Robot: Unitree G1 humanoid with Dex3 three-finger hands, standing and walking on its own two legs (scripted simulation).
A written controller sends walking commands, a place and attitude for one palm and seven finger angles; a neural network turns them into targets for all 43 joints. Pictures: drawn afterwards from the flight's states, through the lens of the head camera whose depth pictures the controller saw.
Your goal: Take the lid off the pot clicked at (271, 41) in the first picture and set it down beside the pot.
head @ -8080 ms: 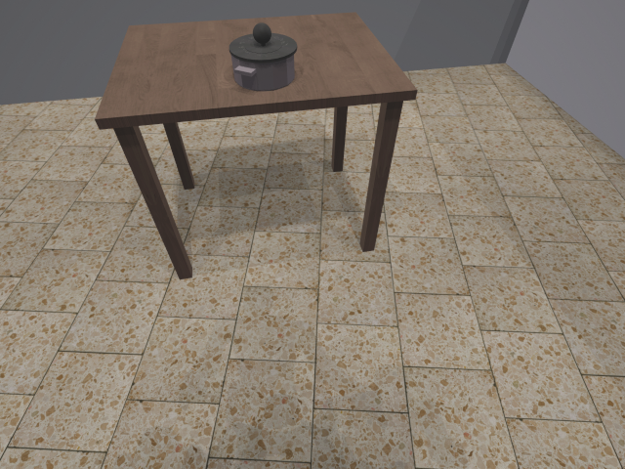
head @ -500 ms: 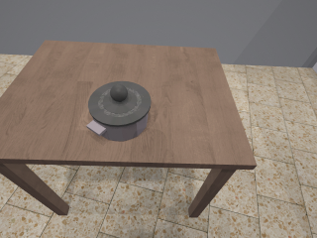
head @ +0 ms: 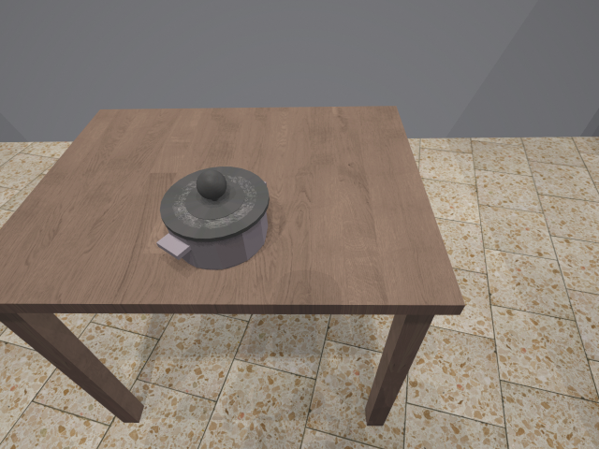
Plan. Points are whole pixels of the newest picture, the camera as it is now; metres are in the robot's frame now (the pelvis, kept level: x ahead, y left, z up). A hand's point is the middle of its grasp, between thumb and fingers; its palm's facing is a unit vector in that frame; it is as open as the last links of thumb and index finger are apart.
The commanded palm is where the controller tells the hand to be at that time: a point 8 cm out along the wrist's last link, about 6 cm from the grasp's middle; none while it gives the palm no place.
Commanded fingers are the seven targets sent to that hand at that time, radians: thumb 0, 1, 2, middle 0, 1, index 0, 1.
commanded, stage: come to a stop and stand still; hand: left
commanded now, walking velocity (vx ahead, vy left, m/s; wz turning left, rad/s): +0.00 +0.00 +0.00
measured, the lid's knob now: (211, 184) +0.51 +0.18 +0.09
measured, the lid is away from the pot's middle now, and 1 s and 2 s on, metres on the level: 0.00 0.00 0.00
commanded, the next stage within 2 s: look again from close up in 0.32 s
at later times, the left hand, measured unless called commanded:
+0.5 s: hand out of the picture -0.02 +0.16 -0.17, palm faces +0.03 -0.98 -0.18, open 7.3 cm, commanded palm none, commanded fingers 0.00 0.90 0.90 -0.20 -0.30 -0.20 -0.30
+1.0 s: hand out of the picture -0.01 +0.18 -0.17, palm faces +0.02 -0.98 -0.18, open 7.3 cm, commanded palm none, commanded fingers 0.00 0.90 0.90 -0.20 -0.30 -0.20 -0.30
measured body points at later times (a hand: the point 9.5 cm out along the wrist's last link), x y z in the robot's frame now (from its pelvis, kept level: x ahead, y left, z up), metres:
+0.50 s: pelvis -0.01 +0.00 +0.00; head +0.00 +0.00 +0.45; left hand -0.02 +0.21 -0.16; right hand -0.03 -0.21 -0.16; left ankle +0.00 +0.10 -0.74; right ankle -0.01 -0.09 -0.74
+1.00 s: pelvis -0.01 +0.02 +0.00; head +0.01 +0.02 +0.45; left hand -0.01 +0.24 -0.16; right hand -0.02 -0.19 -0.16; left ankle +0.00 +0.10 -0.74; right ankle -0.01 -0.09 -0.74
